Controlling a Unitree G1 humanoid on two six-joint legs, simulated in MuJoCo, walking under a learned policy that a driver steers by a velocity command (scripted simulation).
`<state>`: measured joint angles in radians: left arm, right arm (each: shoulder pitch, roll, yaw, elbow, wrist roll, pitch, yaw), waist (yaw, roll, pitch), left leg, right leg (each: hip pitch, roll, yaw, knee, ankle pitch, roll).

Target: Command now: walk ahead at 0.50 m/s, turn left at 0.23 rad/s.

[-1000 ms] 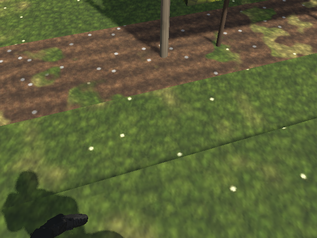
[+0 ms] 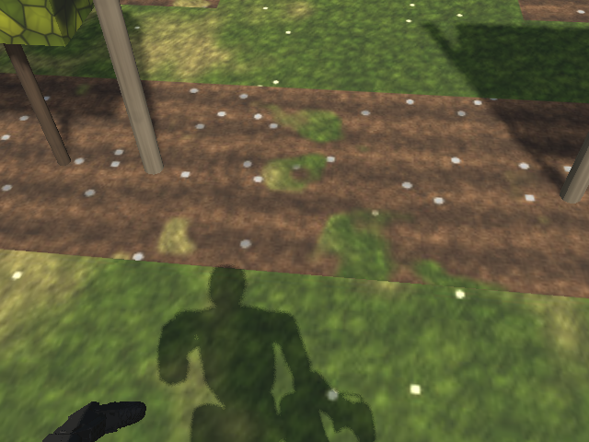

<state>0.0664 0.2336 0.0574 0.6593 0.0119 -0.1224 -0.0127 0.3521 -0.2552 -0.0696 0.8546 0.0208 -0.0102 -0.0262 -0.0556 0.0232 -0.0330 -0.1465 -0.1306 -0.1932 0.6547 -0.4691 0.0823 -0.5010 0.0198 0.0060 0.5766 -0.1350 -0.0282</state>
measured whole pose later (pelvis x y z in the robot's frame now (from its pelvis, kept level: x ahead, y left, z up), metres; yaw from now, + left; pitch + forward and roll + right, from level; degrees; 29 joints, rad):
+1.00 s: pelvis +0.53 -0.01 -0.16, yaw +1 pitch +4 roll +4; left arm 0.06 0.21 0.04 0.78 0.00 -0.08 -0.08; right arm 0.53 -0.22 -0.06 0.88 0.04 -0.06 -0.02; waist -0.09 -0.04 -0.01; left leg -0.35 -0.01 -0.08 1.69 -0.84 0.01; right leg -0.38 -0.02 0.00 0.42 -0.12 -0.07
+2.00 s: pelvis +1.02 -0.04 -0.19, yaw -11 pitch +2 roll +1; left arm 0.15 0.26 0.10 0.81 -0.03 -0.01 -0.04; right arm 0.41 -0.22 -0.08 0.88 0.00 -0.09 -0.05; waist -0.06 -0.02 -0.02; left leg -0.03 0.08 0.19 0.53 -0.52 -0.06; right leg -0.73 -0.07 0.11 1.02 -0.09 -0.02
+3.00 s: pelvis +1.34 -0.20 -0.37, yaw -31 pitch +0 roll +1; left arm 0.27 0.21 0.05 0.90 0.00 0.03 0.01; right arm 0.19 -0.21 -0.07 0.76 -0.01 -0.02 -0.01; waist -0.01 0.00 0.01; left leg -0.31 -0.01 -0.05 0.59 -0.28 -0.02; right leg -0.15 0.07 0.20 0.57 -0.42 -0.01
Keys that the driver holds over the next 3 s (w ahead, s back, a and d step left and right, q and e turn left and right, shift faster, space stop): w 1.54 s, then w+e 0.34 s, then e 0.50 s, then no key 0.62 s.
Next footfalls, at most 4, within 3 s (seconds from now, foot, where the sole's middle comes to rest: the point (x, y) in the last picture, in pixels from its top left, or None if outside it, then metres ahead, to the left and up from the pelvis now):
0.44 left None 0.28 0.17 -0.76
0.94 right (337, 416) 0.64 -0.09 -0.95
1.42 left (256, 323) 0.93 0.12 -0.95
2.20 right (371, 266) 1.25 -0.29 -1.14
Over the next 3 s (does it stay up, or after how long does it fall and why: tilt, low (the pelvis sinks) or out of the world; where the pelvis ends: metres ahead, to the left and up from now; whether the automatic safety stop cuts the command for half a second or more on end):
stays up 1.34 -0.20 -0.37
